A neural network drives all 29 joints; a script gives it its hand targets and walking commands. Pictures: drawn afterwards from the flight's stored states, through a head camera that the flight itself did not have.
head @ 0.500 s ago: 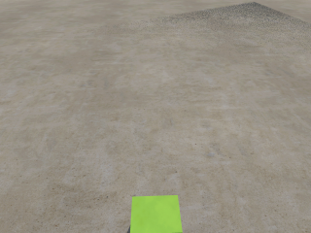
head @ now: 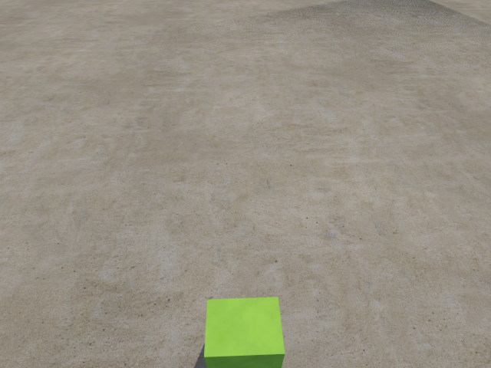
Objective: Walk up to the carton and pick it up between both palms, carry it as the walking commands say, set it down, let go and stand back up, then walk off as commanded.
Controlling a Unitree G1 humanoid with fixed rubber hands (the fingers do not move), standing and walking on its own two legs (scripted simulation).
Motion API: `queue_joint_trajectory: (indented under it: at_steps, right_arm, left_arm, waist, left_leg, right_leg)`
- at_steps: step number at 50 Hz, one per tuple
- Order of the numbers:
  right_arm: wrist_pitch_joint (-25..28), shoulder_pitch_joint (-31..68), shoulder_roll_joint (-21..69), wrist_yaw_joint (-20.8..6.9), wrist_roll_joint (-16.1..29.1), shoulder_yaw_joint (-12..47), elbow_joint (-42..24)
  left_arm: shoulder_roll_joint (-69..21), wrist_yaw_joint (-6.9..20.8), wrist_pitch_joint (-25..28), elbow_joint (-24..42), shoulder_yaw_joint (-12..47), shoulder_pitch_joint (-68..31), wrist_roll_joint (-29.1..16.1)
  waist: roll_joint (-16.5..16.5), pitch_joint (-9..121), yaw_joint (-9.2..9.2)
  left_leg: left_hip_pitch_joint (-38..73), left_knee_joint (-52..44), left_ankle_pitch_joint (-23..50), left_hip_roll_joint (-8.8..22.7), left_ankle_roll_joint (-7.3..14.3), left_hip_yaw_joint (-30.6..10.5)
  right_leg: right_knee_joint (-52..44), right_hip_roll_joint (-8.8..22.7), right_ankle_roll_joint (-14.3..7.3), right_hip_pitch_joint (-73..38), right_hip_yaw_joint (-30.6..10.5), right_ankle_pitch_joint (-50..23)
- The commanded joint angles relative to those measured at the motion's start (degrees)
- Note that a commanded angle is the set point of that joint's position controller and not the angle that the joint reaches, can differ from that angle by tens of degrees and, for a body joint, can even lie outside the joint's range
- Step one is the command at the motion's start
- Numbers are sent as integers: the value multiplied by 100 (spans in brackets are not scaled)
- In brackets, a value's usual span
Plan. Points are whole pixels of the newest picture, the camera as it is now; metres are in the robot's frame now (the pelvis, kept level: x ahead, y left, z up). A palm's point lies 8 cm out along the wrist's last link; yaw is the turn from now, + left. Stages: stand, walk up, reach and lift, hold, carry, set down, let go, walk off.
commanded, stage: stand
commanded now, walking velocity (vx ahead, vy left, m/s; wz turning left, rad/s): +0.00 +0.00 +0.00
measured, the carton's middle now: (243, 337) +0.44 +0.03 -0.66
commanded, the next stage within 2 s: walk off in 0.12 s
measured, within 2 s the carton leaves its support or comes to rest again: neither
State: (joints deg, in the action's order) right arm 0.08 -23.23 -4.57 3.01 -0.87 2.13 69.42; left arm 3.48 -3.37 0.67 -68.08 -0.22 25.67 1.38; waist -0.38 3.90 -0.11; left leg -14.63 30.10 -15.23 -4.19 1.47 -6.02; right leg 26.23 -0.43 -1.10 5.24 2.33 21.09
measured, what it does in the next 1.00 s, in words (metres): steps to the right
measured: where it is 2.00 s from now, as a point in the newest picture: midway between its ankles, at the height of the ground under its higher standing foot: outside the picture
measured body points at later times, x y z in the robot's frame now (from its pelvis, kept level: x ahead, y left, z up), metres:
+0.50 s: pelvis -0.01 -0.01 +0.00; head -0.01 +0.00 +0.45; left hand -0.10 +0.18 -0.16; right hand -0.05 -0.21 -0.16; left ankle +0.01 +0.11 -0.74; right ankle -0.08 -0.11 -0.74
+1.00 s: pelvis -0.02 -0.11 -0.01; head -0.02 -0.09 +0.44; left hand -0.07 +0.09 -0.17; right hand +0.05 -0.34 -0.16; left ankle -0.05 +0.00 -0.70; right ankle -0.08 -0.11 -0.73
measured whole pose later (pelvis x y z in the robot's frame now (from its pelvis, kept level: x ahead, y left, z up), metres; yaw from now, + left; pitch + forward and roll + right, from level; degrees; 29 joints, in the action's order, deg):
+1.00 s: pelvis -0.02 -0.11 -0.01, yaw +4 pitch +2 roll -1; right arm -3.3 -11.0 -9.1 5.4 -0.2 -0.6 59.7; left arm 6.4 -3.5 -1.9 -58.3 0.9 22.5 2.5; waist -1.0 1.4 0.6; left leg -25.2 53.1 -26.0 3.9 0.6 6.1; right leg 25.0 -8.8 -9.2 9.4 9.4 18.7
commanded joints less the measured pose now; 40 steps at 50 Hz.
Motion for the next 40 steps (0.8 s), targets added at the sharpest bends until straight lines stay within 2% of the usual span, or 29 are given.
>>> queue_joint_trajectory:
  at_steps: [1, 4, 5, 7, 9, 10, 11, 15, 16, 17, 20, 21, 22, 23, 24, 25, 26, 28, 29, 30, 31, 32, 33, 34, 35, 36, 37, 38, 40]
  right_arm:
    - [2, -427, -396, 34, -1, -61, 14]
    - [19, -429, -397, -10, 36, -86, -37]
    - [58, -257, -268, -8, 29, -64, -98]
    - [41, -377, -163, 25, 25, -33, -7]
    - [49, -528, -238, 15, 104, -48, 87]
    - [36, -291, -459, 17, 2, -72, 44]
    - [10, -288, -347, -5, -26, -72, -31]
    - [17, -473, -372, 34, 50, -65, 69]
    - [21, -262, -399, 6, -30, -74, -30]
    - [36, -203, -466, -40, -88, -104, -112]
    - [59, -422, -662, -7, -83, -154, -193]
    - [46, -263, -784, 26, -102, -241, -212]
    - [45, -212, -777, 35, -104, -252, -366]
    - [33, -322, -864, 51, -93, -299, -333]
    - [18, -327, -926, 66, -110, -324, -361]
    - [-13, -309, -580, 145, -112, -248, -359]
    - [-52, -364, -866, 174, -111, -338, -366]
    - [-103, -147, -1123, 235, -121, -470, -542]
    - [-113, -7, -1119, 263, -113, -488, -656]
    - [-104, -227, -1006, 274, -106, -477, -596]
    - [-116, 25, -1203, 299, -98, -519, -665]
    - [-119, 177, -1041, 255, -130, -484, -765]
    - [-132, 210, -795, 226, -93, -457, -768]
    - [-127, 617, -950, 269, -26, -490, -953]
    - [-159, 786, -604, 335, 20, -401, -1041]
    - [-175, 505, -760, 375, 0, -392, -963]
    - [-219, 653, -710, 335, -85, -387, -923]
    - [-223, 627, -657, 303, -109, -381, -896]
    - [-207, 540, -568, 237, -64, -340, -838]
  left_arm:
    - [376, -24, 72, 61, -72, 514, -2]
    - [385, -37, 36, -7, -32, 580, 20]
    - [201, -12, 38, 27, -24, 506, -30]
    - [642, -34, 50, -56, -126, 704, -35]
    - [385, -49, 41, 17, -46, 577, -13]
    - [433, -46, 31, -36, -110, 707, 3]
    - [376, -35, 42, -44, -59, 706, -12]
    - [30, -21, 24, 14, -4, 590, -27]
    - [362, -46, 4, -89, -77, 722, -43]
    - [405, -58, -47, -152, -74, 833, -32]
    - [344, -124, -105, -215, -113, 862, -11]
    - [466, -119, -143, -176, -160, 698, 0]
    - [633, -82, -166, -157, -226, 781, 9]
    - [529, -79, -175, 31, -197, 707, 25]
    - [633, -56, -210, 51, -232, 611, 31]
    - [677, -4, -226, 223, -312, 517, 57]
    - [559, -32, -211, 249, -282, 586, 46]
    - [634, 9, -157, 324, -331, 683, 17]
    - [497, 60, -160, 374, -278, 547, 75]
    - [668, 68, -162, 402, -347, 559, 24]
    - [541, 58, -160, 413, -316, 740, 28]
    - [610, 74, -171, 426, -317, 658, 18]
    - [864, 85, -165, 509, -372, 727, 125]
    - [1031, 76, -154, 601, -422, 797, 158]
    - [936, 106, -172, 605, -327, 828, 124]
    - [821, 46, -208, 666, -230, 647, 134]
    - [692, 103, -194, 858, -141, 506, 111]
    - [891, 92, -204, 921, -178, 297, 132]
    - [1049, 68, -175, 1069, -101, 243, 112]
  waist:
    - [17, -1111, -6]
    - [210, -1129, -44]
    - [38, -1136, -15]
    - [199, -888, 19]
    - [17, -1092, 7]
    - [325, -1223, 37]
    - [13, -1391, -39]
    - [-234, -1218, 19]
    - [-140, -1338, 43]
    - [90, -1291, -15]
    - [-75, -1200, -205]
    - [287, -1512, -192]
    - [144, -1317, -158]
    - [592, -1185, -173]
    - [471, -1090, -246]
    - [630, -1015, -133]
    - [907, -871, -178]
    - [950, -572, -64]
    - [752, -440, -133]
    - [914, -393, -184]
    - [681, -480, 71]
    - [570, -587, 14]
    - [563, -661, 82]
    - [-323, -748, 260]
    - [-1232, -619, 358]
    - [-943, -830, 124]
    - [-724, -766, 158]
    - [-432, -924, -11]
    - [-403, -572, 0]
  left_leg:
    - [-455, -591, 1151, 622, 174, -562]
    - [-464, -629, 1020, 606, 144, -553]
    - [-440, -552, 1157, 613, 169, -532]
    - [-431, -557, 1108, 528, 160, -423]
    - [-268, -699, 1012, 579, 80, -603]
    - [-350, -637, 876, 598, 147, -568]
    - [-444, -553, 1005, 610, 133, -547]
    - [-452, -687, 964, 676, 123, -589]
    - [-506, -698, 784, 676, 111, -626]
    - [-449, -675, 745, 746, 79, -661]
    - [-459, -746, 672, 1019, 38, -846]
    - [-692, -757, 598, 1146, 97, -1062]
    - [-609, -796, 662, 1248, 132, -1119]
    - [-600, -734, 534, 1327, 145, -1157]
    - [-556, -711, 622, 1362, 171, -1272]
    - [-522, -814, 599, 1620, 289, -1672]
    - [-317, -898, 714, 1699, 353, -1705]
    - [-434, -839, 754, 1837, 495, -1800]
    - [-407, -792, 665, 1961, 588, -1995]
    - [-219, -760, 747, 1826, 604, -1840]
    - [-802, -746, 507, 1877, 510, -1799]
    - [-998, -561, 592, 1591, 403, -1435]
    - [-1408, -78, 526, 1411, 220, -972]
    - [-2116, 873, -223, 935, 4, -250]
    - [-2274, 1875, -1259, 557, -146, 600]
    - [-2111, 2551, -1659, 723, -147, 783]
    - [-1932, 3083, -1618, 766, -182, 811]
    - [-2002, 3336, -1376, 877, -140, 765]
    - [-2028, 3765, -1114, 936, -181, 903]
  right_leg:
    - [-611, 554, -173, 347, -475, -1103]
    - [-592, 602, -243, 361, -531, -1262]
    - [-604, 583, -191, 434, -544, -1256]
    - [-576, 556, -184, 111, -560, -1358]
    - [-598, 557, -239, 361, -513, -1135]
    - [-699, 539, -212, 496, -531, -1000]
    - [-731, 554, -198, 546, -524, -1115]
    - [-616, 551, -244, 302, -507, -1136]
    - [-640, 495, -171, 435, -472, -906]
    - [-606, 495, -180, 408, -458, -911]
    - [-446, 417, -111, 446, -290, -667]
    - [-360, 401, -79, 593, -234, -627]
    - [-222, 351, -41, 632, -222, -633]
    - [-76, 350, -39, 671, -180, -582]
    - [4, 266, -41, 712, -125, -601]
    - [229, 240, -51, 899, -73, -353]
    - [370, 194, 17, 1011, -5, -162]
    - [422, 129, 85, 929, 19, 62]
    - [652, 110, 51, 1055, -7, 37]
    - [596, 16, 85, 1152, 46, 154]
    - [457, 129, 39, 834, -71, 23]
    - [278, 81, 17, 711, -65, -266]
    - [204, 408, -137, 420, -450, -935]
    - [-460, 965, -208, -48, -1135, -1705]
    - [-897, 1492, -357, -37, -1375, -2779]
    - [-1006, 1656, -482, 489, -1495, -3200]
    - [-953, 1397, -554, 728, -1209, -3436]
    - [-901, 1207, -383, 898, -1065, -3874]
    - [-725, 1130, -478, 501, -886, -4035]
